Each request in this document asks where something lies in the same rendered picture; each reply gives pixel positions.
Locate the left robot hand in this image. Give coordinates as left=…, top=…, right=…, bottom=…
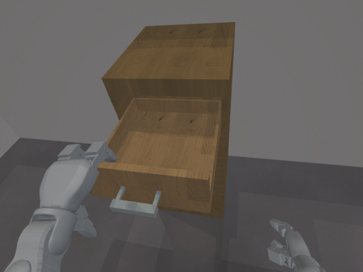
left=40, top=141, right=117, bottom=238

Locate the robot left forearm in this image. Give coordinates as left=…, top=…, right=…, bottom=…
left=4, top=207, right=77, bottom=272

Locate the drawer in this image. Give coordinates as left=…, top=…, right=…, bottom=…
left=91, top=97, right=222, bottom=213

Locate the cabinet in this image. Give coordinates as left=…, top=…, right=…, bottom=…
left=102, top=22, right=235, bottom=219

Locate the robot right forearm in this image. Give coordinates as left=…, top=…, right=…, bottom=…
left=291, top=254, right=326, bottom=272

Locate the handle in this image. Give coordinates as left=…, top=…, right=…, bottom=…
left=109, top=186, right=161, bottom=218

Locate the right robot hand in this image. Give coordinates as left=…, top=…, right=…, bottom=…
left=268, top=219, right=311, bottom=269

